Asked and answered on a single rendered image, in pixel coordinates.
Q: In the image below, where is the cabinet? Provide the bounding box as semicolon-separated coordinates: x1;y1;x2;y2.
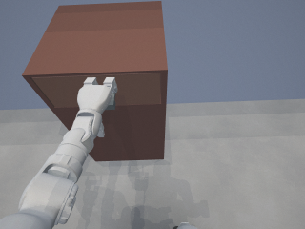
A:
22;1;168;162

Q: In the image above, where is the drawer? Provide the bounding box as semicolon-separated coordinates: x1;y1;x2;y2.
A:
32;73;160;107

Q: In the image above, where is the handle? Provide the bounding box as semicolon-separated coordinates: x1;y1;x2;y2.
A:
106;93;116;110

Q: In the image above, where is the robot left forearm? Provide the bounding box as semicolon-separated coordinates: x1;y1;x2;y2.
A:
18;109;102;212

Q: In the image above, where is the left robot hand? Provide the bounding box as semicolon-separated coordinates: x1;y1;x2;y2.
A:
77;77;118;137

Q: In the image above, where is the robot left upper arm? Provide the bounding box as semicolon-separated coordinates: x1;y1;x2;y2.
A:
0;172;79;229

